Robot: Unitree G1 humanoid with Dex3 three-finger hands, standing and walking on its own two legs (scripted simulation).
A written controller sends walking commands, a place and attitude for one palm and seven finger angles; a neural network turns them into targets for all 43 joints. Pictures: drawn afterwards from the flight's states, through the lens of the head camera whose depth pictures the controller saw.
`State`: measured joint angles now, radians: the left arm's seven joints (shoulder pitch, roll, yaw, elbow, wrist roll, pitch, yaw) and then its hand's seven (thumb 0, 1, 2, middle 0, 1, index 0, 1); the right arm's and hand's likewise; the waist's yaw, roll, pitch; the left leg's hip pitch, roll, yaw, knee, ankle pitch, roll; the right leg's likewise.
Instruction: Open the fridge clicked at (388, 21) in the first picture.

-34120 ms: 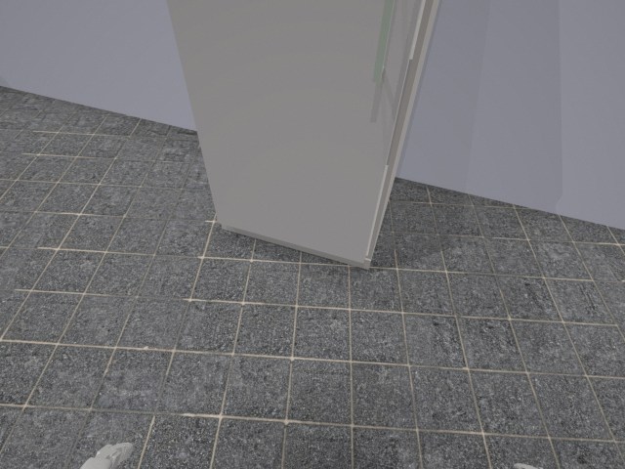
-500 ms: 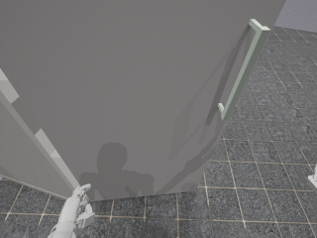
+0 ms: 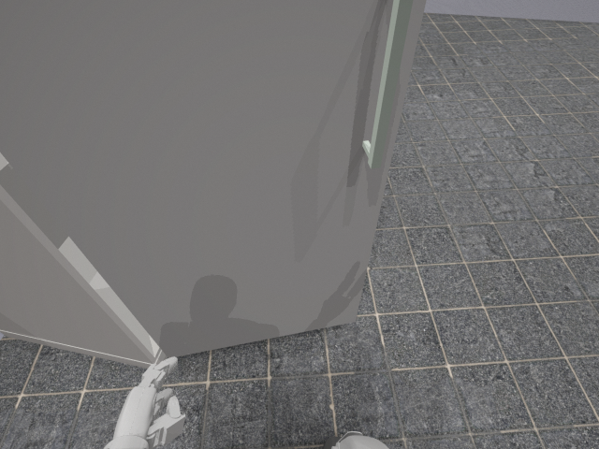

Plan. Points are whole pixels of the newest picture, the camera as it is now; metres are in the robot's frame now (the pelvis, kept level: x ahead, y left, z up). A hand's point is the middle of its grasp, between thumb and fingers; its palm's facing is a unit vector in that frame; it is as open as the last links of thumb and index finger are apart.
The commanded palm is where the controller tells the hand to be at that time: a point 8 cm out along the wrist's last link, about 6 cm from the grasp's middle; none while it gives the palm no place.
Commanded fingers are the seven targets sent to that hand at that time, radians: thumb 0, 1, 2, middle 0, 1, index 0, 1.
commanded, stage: step back with the hand held close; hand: right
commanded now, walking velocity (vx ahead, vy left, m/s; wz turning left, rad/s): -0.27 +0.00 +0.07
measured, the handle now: (382, 85) +0.56 -0.11 +0.20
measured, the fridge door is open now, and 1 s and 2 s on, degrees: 67 67 67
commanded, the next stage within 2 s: stop stepping back and stand still in 0.32 s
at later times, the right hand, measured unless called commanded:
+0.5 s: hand out of the picture +0.06 -0.30 +0.18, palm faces +0.46 +0.83 -0.32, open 7.4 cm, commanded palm +0.03 -0.33 +0.19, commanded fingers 0.00 -0.90 -0.90 0.20 0.30 0.20 0.30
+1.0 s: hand out of the picture -0.05 -0.37 +0.18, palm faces +0.47 +0.84 -0.27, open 7.4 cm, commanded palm -0.09 -0.38 +0.19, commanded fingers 0.00 -0.90 -0.90 0.20 0.30 0.20 0.30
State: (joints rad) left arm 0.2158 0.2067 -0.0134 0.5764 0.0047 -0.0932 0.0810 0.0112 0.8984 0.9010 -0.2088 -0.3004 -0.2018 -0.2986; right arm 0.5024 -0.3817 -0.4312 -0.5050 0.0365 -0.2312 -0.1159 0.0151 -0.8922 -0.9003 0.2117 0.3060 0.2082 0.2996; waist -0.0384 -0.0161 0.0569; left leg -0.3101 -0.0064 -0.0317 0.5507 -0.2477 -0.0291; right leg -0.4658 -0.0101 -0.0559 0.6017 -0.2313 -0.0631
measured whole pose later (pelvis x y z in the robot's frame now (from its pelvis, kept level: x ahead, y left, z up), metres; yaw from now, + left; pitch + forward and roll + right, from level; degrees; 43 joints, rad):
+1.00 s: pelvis -0.27 -0.10 +0.00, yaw +7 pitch -2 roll +1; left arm 0.30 0.21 0.01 0.71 0.00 -0.07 0.09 0.01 0.90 0.90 -0.21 -0.30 -0.20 -0.30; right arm 0.43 -0.39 -0.44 -0.41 0.04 -0.18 -0.16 0.01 -0.89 -0.90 0.21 0.31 0.21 0.30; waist -0.03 0.06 -0.10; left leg -0.22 0.00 0.07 0.62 -0.39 0.07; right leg -0.43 -0.07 -0.04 0.87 -0.44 -0.02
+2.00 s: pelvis -0.25 -0.12 +0.01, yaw +5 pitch +1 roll +1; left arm 0.20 0.18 -0.02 0.66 0.00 -0.10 0.07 0.01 0.90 0.90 -0.21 -0.30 -0.20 -0.30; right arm 0.51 -0.37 -0.39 -0.43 0.03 -0.20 -0.14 0.02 -0.89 -0.90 0.21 0.31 0.21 0.30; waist -0.01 0.02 0.04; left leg -0.22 0.03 0.03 0.51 -0.29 -0.02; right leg -0.24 -0.02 -0.11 0.53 -0.30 -0.03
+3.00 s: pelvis -0.28 -0.13 +0.02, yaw +6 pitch -1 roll +0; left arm 0.30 0.17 0.01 1.08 0.02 0.01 0.02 0.00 0.90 0.90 -0.21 -0.30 -0.20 -0.30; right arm 0.29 -0.21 0.01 1.11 -0.02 0.01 -0.02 0.00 -0.92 -0.90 0.20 0.30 0.20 0.30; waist 0.01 -0.04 0.03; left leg -0.19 0.04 0.03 0.40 -0.20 -0.03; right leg -0.21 -0.01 -0.12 0.42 -0.21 -0.05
